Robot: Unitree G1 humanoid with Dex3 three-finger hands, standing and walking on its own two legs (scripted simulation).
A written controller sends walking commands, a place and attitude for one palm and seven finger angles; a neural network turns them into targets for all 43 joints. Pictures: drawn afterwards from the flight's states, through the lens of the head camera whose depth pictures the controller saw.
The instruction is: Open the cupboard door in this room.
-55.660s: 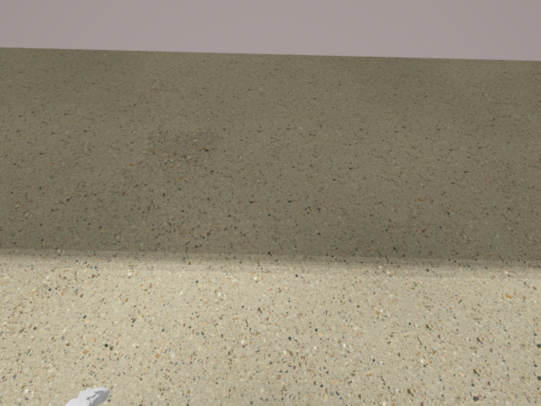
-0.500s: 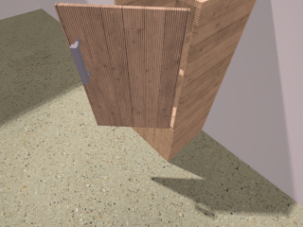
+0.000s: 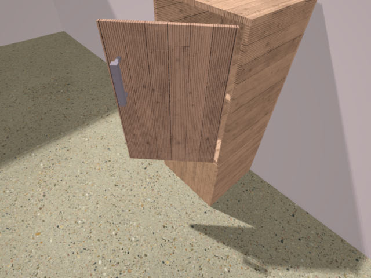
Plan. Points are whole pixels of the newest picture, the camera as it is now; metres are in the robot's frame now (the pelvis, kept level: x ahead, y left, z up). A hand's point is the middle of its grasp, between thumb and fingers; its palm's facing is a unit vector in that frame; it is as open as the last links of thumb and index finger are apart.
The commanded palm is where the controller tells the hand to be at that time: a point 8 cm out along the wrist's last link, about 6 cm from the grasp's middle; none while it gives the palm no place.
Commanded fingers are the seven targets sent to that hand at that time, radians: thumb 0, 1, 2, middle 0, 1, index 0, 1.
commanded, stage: come to a stop and stand still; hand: left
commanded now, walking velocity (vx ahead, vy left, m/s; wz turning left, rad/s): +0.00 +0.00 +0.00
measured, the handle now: (120, 81) +0.64 +0.26 +0.08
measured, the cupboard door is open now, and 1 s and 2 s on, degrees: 44 44 44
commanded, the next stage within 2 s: look again from close up in 0.10 s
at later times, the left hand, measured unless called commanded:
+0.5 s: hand out of the picture +0.00 +0.13 -0.18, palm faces +0.02 -0.99 -0.14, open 7.3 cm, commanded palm none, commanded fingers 0.00 0.90 0.90 -0.20 -0.30 -0.20 -0.30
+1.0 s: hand out of the picture +0.01 +0.13 -0.18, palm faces +0.06 -0.99 -0.14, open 7.3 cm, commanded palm none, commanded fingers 0.00 0.90 0.90 -0.20 -0.30 -0.20 -0.30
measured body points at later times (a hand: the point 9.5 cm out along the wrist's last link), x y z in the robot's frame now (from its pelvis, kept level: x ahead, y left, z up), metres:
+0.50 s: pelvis +0.01 -0.02 +0.00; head +0.01 -0.01 +0.45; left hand +0.00 +0.18 -0.16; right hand +0.00 -0.23 -0.16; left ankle +0.04 +0.07 -0.74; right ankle +0.03 -0.15 -0.74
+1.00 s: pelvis +0.03 -0.02 +0.00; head +0.03 -0.02 +0.45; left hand +0.01 +0.18 -0.16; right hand +0.01 -0.24 -0.16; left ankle +0.04 +0.07 -0.74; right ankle +0.03 -0.15 -0.74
